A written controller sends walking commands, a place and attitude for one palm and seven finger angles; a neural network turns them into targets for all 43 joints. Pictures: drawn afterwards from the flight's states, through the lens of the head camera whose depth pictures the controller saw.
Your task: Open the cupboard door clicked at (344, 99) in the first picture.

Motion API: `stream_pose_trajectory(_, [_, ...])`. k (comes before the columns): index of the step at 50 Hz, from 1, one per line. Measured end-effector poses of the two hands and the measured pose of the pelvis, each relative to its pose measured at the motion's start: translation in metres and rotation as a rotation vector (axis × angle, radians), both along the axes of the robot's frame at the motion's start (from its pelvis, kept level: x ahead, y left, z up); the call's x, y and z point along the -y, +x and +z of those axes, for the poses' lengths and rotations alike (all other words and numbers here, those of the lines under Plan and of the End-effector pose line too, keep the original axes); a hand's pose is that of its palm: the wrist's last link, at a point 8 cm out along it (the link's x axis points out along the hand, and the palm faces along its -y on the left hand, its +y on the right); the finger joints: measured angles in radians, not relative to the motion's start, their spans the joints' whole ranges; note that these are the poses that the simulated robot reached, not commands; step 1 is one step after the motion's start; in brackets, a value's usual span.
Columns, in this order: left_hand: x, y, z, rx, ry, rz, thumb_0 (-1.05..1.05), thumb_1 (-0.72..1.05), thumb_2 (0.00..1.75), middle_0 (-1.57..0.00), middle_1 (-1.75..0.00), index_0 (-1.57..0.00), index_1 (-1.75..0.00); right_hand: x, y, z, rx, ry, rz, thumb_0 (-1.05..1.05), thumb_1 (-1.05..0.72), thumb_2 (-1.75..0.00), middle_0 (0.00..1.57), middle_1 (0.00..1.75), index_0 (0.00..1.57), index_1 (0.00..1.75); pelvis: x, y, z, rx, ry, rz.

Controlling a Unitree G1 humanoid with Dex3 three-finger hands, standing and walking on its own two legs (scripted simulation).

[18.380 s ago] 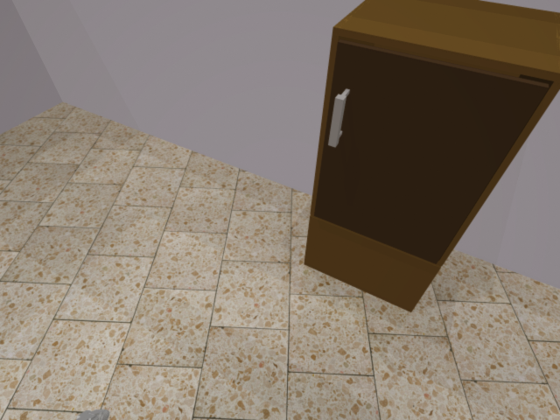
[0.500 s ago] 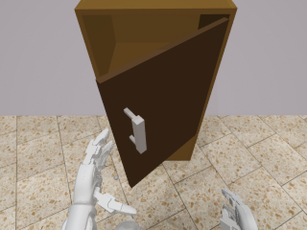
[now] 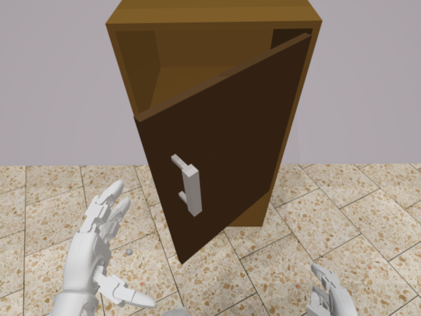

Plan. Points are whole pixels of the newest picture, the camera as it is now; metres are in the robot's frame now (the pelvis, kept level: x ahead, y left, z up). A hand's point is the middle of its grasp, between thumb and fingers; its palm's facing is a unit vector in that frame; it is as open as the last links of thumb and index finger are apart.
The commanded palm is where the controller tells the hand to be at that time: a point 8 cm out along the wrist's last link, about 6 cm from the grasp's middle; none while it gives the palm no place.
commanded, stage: draw the hand back to the body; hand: left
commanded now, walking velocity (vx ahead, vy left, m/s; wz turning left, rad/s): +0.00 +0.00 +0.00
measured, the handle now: (186, 186) +0.35 +0.07 +0.07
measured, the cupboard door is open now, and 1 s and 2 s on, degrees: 41 41 41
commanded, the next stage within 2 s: step back with the hand held close in 1.36 s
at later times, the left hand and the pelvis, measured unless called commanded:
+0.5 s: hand (59, 247) +0.20 +0.22 +0.14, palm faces +0.21 -0.93 -0.30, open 14.7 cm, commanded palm +0.16 +0.27 +0.17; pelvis +0.01 +0.02 +0.04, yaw +0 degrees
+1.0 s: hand out of the picture +0.22 +0.29 +0.22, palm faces +0.42 -0.82 -0.40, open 8.9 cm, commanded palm +0.17 +0.33 +0.23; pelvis +0.02 +0.03 +0.06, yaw -1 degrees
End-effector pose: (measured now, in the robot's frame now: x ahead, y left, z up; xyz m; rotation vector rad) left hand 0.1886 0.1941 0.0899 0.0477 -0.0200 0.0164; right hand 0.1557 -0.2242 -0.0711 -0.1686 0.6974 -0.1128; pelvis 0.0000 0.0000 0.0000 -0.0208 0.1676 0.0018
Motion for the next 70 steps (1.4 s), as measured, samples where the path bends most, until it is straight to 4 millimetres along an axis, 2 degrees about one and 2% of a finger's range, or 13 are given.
stream_pose_trajectory(15, [-0.036, -0.016, 0.037, 0.022, 0.013, 0.01, -0.02, -0.47, 0.31, -0.15, -0.3, -0.16, -0.3, -0.014, 0.018, 0.03, 0.096, -0.016, 0.027, 0.01, -0.9, -0.9, 0.2, 0.3, 0.2, 0.3, -0.012, 0.004, 0.016, 0.055, -0.011, 0.009])
stream_pose_trajectory(18, [-0.047, -0.019, 0.048, -0.002, 0.135, 0.07, -0.02, -0.42, 0.33, -0.16, -0.3, -0.16, -0.3, -0.018, 0.021, 0.036, 0.091, -0.029, 0.025, 0.01, -0.9, -0.9, 0.2, 0.3, 0.2, 0.3, -0.014, 0.005, 0.023, 0.075, -0.009, 0.002])
stream_pose_trajectory(25, [-0.07, -0.025, 0.065, -0.058, 0.255, 0.212, -0.01, -0.22, 0.42, -0.16, -0.3, -0.17, -0.3, -0.03, 0.024, 0.049, 0.069, -0.04, 0.031, 0.01, -0.9, -0.9, 0.2, 0.3, 0.2, 0.3, -0.022, 0.008, 0.04, 0.129, -0.009, -0.002])
stream_pose_trajectory(34, [-0.095, -0.016, 0.095, -0.004, 0.308, 0.286, -0.01, 0.08, 0.54, -0.18, -0.3, -0.18, -0.3, -0.041, 0.029, 0.058, 0.055, -0.04, 0.049, 0.01, -0.9, -0.9, 0.2, 0.3, 0.21, 0.3, -0.031, 0.015, 0.054, 0.179, 0.001, -0.011])
stream_pose_trajectory(47, [-0.126, -0.011, 0.134, 0.086, 0.382, 0.382, 0.0, 0.53, 0.74, -0.2, -0.3, -0.2, -0.3, -0.037, 0.037, 0.064, 0.033, -0.043, 0.049, 0.01, -0.9, -0.9, 0.2, 0.3, 0.21, 0.3, -0.033, 0.023, 0.063, 0.211, 0.006, -0.022])
stream_pose_trajectory(52, [-0.132, -0.012, 0.149, 0.136, 0.41, 0.415, 0.0, 0.7, 0.81, -0.2, -0.3, -0.2, -0.3, -0.032, 0.037, 0.063, 0.026, -0.041, 0.044, 0.01, -0.9, -0.9, 0.2, 0.3, 0.21, 0.3, -0.03, 0.023, 0.064, 0.215, 0.008, -0.023])
stream_pose_trajectory(57, [-0.129, -0.011, 0.144, 0.114, 0.391, 0.421, 0.01, 0.81, 0.86, -0.2, -0.3, -0.21, -0.3, -0.026, 0.036, 0.062, 0.014, -0.039, 0.037, 0.01, -0.9, -0.9, 0.2, 0.3, 0.21, 0.3, -0.027, 0.023, 0.065, 0.218, 0.009, -0.024])
stream_pose_trajectory(62, [-0.119, -0.011, 0.139, 0.096, 0.378, 0.398, 0.01, 0.86, 0.88, -0.21, -0.3, -0.21, -0.3, -0.02, 0.033, 0.062, 0.009, -0.044, 0.032, 0.01, -0.9, -0.9, 0.2, 0.3, 0.21, 0.3, -0.022, 0.023, 0.066, 0.221, 0.011, -0.024])
stream_pose_trajectory(70, [-0.111, -0.013, 0.146, 0.116, 0.395, 0.394, 0.01, 0.89, 0.89, -0.21, -0.3, -0.21, -0.3, -0.013, 0.033, 0.061, 0.016, -0.036, 0.027, 0.01, -0.9, -0.9, 0.2, 0.3, 0.2, 0.3, -0.014, 0.022, 0.066, 0.229, 0.012, -0.022])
